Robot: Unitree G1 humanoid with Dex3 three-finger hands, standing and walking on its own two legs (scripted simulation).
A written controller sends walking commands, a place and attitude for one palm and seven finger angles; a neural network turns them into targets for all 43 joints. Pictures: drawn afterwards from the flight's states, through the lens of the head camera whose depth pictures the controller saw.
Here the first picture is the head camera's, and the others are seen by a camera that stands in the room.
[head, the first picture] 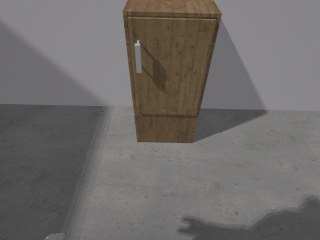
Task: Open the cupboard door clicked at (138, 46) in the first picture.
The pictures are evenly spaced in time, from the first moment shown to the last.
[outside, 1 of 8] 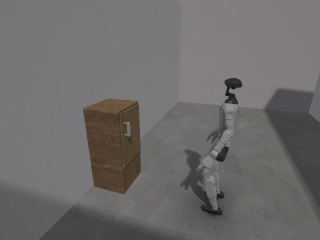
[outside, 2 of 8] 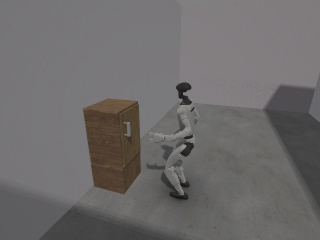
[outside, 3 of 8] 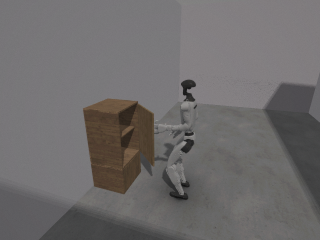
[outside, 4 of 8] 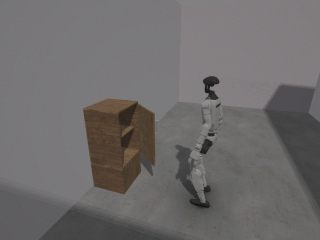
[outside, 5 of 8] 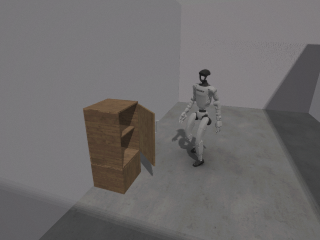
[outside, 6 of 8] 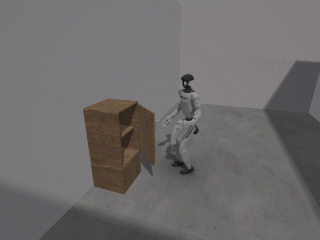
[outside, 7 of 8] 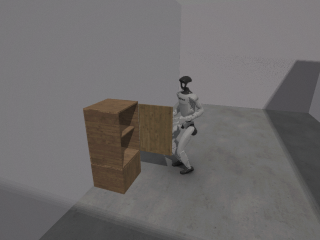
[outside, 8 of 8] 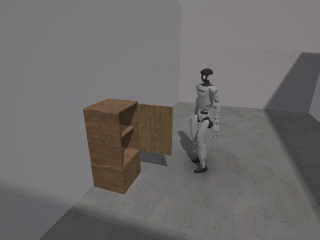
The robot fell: no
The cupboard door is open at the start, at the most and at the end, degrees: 0 94 91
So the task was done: yes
